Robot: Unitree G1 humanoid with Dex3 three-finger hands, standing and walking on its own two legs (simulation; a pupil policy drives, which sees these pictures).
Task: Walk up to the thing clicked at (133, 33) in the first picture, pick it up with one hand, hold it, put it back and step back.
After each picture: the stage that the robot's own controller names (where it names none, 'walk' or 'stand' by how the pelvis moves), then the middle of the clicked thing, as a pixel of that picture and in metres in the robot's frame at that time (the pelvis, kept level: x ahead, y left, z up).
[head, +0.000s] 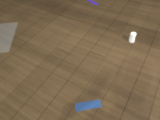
stand; (132, 37) +1.50 -0.51 -0.72
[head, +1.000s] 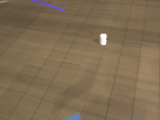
walk; (103, 39) +1.44 -0.06 -0.70
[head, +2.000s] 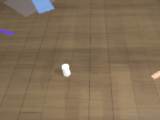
walk; (66, 70) +0.92 +0.28 -0.71
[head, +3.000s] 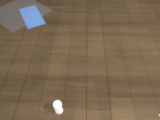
walk; (58, 107) +0.56 +0.25 -0.69
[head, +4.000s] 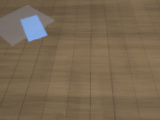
stand; out of the picture +0.36 +0.25 -0.70
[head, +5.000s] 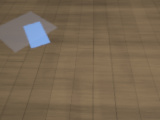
stand; out of the picture +0.32 +0.22 -0.72
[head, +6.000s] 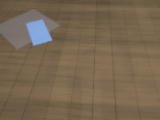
stand; out of the picture +0.34 +0.22 -0.73
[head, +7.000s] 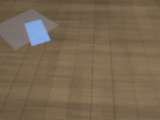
stand; out of the picture +0.34 +0.24 -0.73
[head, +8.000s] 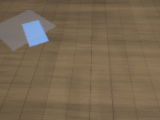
stand; out of the picture +0.33 +0.24 -0.73
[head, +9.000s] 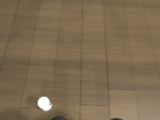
go down; (45, 104) +0.36 +0.24 -0.57
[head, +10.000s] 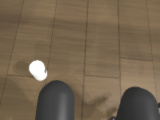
go down; (38, 71) +0.40 +0.27 -0.32
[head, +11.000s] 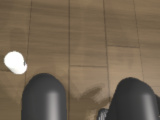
close in; (16, 63) +0.39 +0.29 -0.27
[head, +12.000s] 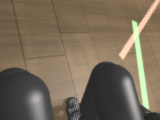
close in; out of the picture +0.38 +0.31 -0.21
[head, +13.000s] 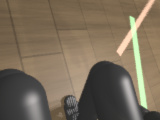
close; out of the picture +0.37 +0.31 -0.21
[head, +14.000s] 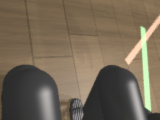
lift; out of the picture +0.33 +0.29 -0.21
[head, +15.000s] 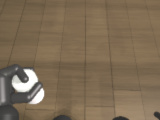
lift; (29, 87) +0.32 +0.20 -0.01
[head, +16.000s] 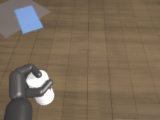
hold; (41, 88) +0.34 +0.18 +0.00
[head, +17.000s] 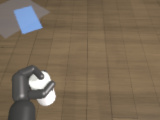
hold; (43, 89) +0.34 +0.17 -0.01
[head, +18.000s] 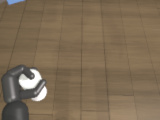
crouch; (34, 86) +0.35 +0.20 -0.06
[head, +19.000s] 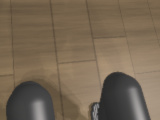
lower; out of the picture +0.45 +0.31 -0.12
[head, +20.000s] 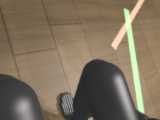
lower; out of the picture +0.39 +0.32 -0.22
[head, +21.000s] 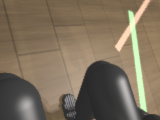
lower; out of the picture +0.39 +0.32 -0.22
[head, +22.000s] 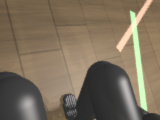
lower; out of the picture +0.38 +0.32 -0.22
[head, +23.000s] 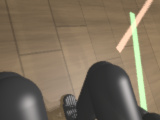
lower; out of the picture +0.38 +0.32 -0.22
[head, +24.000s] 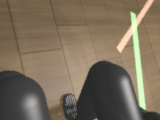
open; out of the picture +0.37 +0.31 -0.22
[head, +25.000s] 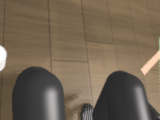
stand; out of the picture +0.38 +0.29 -0.24
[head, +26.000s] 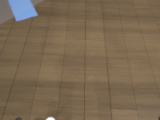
stand; out of the picture +0.35 +0.23 -0.61
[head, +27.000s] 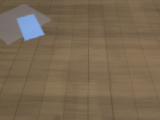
stand; out of the picture +0.35 +0.23 -0.66
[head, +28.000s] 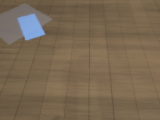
stand; out of the picture +0.34 +0.23 -0.67
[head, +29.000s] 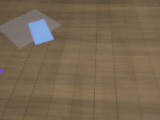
stand; out of the picture +0.37 +0.22 -0.72
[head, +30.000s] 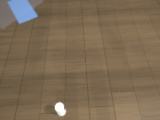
walk; (60, 109) +0.46 +0.23 -0.70
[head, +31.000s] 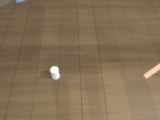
walk; (55, 73) +0.76 +0.25 -0.70
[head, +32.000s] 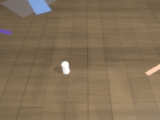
stand; (65, 67) +1.00 +0.26 -0.70
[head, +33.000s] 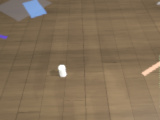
stand; (62, 71) +0.98 +0.28 -0.72
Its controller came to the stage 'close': yes
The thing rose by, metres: 0.71
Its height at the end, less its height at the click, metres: +0.00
